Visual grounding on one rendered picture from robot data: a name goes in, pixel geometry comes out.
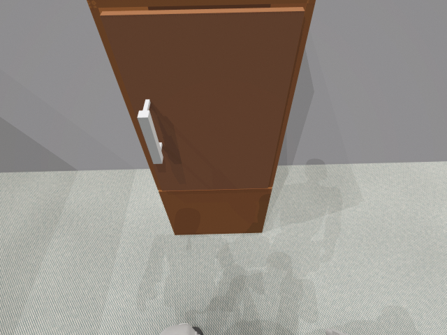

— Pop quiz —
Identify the handle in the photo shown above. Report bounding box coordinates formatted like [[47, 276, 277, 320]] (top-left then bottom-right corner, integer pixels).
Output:
[[137, 99, 163, 164]]

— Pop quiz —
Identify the cupboard door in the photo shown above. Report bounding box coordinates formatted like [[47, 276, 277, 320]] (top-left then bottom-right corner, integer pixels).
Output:
[[100, 7, 305, 191]]

